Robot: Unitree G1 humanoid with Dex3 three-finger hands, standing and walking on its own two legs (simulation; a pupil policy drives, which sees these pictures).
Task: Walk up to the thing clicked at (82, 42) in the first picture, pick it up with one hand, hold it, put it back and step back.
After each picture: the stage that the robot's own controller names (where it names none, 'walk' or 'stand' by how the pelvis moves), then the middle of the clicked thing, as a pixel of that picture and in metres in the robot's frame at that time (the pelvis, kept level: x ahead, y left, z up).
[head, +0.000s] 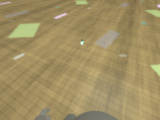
stand; (82, 42) +1.77 +0.29 -0.72
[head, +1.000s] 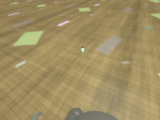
walk; (82, 48) +1.65 +0.35 -0.72
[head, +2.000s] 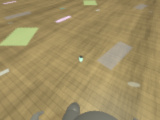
walk; (80, 58) +1.13 +0.28 -0.71
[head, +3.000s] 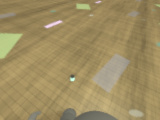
walk; (72, 77) +0.69 +0.23 -0.70
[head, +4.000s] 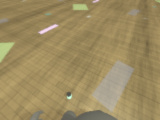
walk; (69, 95) +0.40 +0.23 -0.71
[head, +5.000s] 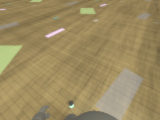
stand; (71, 104) +0.31 +0.21 -0.72
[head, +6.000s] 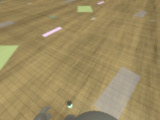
stand; (69, 104) +0.29 +0.22 -0.73
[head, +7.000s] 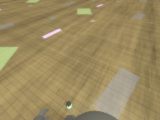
stand; (68, 104) +0.30 +0.23 -0.73
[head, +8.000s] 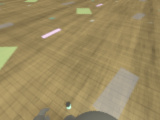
stand; (68, 105) +0.29 +0.23 -0.73
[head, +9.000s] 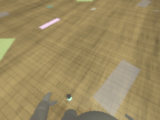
go down; (69, 97) +0.31 +0.23 -0.71
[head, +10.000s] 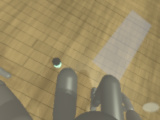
go down; (57, 62) +0.37 +0.27 -0.28
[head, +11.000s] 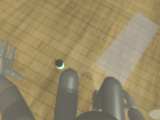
close in; (59, 64) +0.37 +0.28 -0.28
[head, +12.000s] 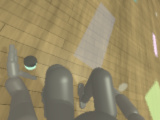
close in; (30, 63) +0.34 +0.30 -0.21
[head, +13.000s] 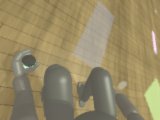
close; (29, 62) +0.34 +0.31 -0.21
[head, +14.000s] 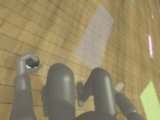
lift; (32, 63) +0.33 +0.29 -0.22
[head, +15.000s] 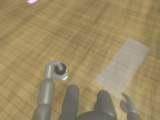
lift; (61, 72) +0.32 +0.20 +0.00
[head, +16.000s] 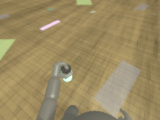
hold; (66, 73) +0.33 +0.18 +0.02
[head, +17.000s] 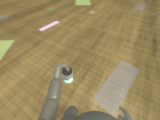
hold; (67, 75) +0.33 +0.17 +0.00
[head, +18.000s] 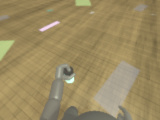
crouch; (69, 75) +0.33 +0.16 +0.00
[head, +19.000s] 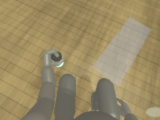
crouch; (57, 59) +0.41 +0.24 -0.10
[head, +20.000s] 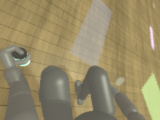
lower; (21, 57) +0.38 +0.32 -0.22
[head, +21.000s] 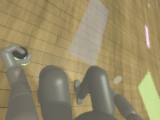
lower; (21, 56) +0.38 +0.32 -0.22
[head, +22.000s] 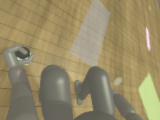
lower; (24, 56) +0.38 +0.32 -0.22
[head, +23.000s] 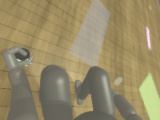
lower; (24, 57) +0.37 +0.32 -0.22
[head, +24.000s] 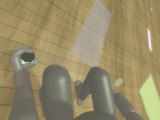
open; (28, 59) +0.36 +0.30 -0.22
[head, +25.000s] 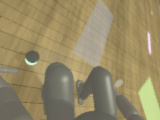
rise; (32, 58) +0.35 +0.29 -0.22
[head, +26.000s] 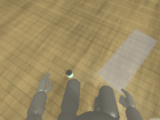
walk; (69, 73) +0.39 +0.23 -0.45
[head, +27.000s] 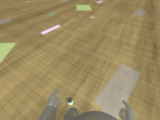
stand; (70, 101) +0.33 +0.20 -0.66
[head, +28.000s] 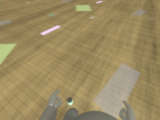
stand; (70, 101) +0.34 +0.21 -0.67
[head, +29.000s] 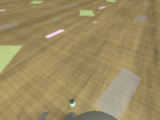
stand; (72, 102) +0.35 +0.19 -0.72
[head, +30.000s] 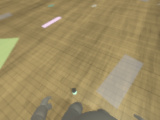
walk; (74, 91) +0.38 +0.21 -0.70
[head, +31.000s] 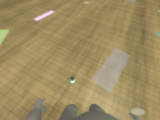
walk; (72, 79) +0.54 +0.20 -0.71
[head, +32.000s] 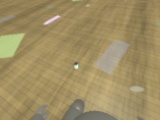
walk; (76, 65) +0.86 +0.32 -0.70
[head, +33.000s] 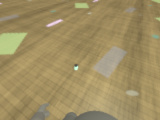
stand; (76, 66) +0.93 +0.26 -0.71
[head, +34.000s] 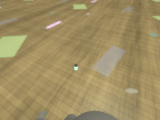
stand; (75, 67) +0.95 +0.27 -0.73
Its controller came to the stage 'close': yes
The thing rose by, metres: 0.71
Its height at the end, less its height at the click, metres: +0.00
